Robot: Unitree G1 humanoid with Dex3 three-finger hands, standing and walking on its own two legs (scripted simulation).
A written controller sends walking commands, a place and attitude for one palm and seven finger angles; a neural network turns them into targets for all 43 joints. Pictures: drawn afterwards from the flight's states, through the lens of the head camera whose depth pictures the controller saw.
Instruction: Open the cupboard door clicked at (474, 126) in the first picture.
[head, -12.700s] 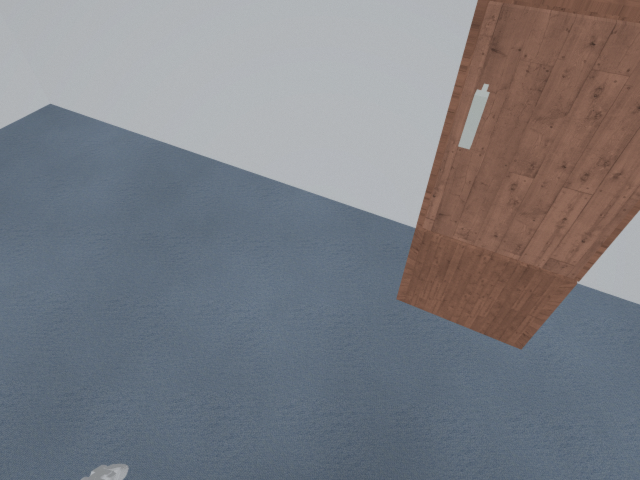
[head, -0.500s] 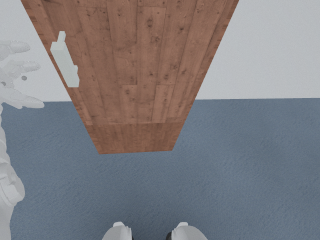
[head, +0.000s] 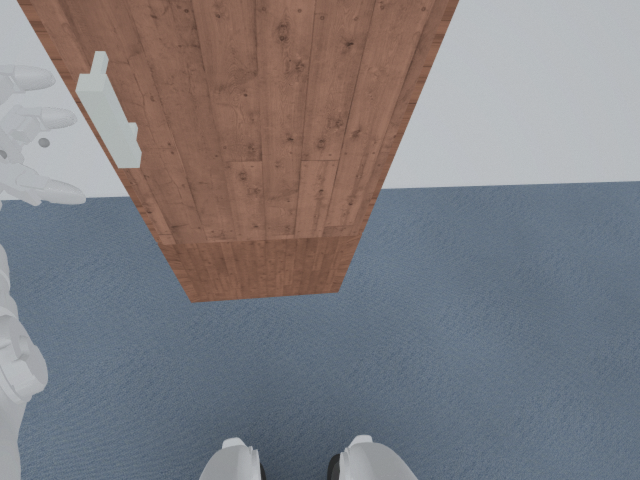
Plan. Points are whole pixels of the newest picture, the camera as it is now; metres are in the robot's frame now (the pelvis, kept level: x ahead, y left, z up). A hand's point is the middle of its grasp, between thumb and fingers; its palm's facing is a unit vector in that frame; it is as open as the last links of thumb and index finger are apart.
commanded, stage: slide the fingers in behind the handle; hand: left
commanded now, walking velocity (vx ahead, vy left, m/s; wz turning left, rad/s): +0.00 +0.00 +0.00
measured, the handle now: (115, 112) +0.53 +0.22 +0.09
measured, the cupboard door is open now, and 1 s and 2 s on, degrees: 0 0 0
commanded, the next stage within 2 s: close the thumb around the handle in 1.44 s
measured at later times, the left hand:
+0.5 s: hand (76, 148) +0.47 +0.24 +0.11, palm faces +0.03 -1.00 -0.02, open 14.0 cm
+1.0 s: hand (116, 147) +0.48 +0.21 +0.10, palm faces +0.02 -1.00 -0.01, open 14.1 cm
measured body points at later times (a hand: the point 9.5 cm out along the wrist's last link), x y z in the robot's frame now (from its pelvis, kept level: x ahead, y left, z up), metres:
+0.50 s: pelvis +0.00 -0.01 +0.00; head +0.10 +0.02 +0.44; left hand +0.46 +0.30 +0.11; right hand +0.04 -0.28 -0.10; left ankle +0.01 +0.09 -0.69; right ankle +0.00 -0.13 -0.69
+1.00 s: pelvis +0.00 -0.01 +0.00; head +0.10 +0.01 +0.44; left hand +0.47 +0.26 +0.10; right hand +0.02 -0.28 -0.11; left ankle +0.01 +0.09 -0.69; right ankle +0.00 -0.13 -0.69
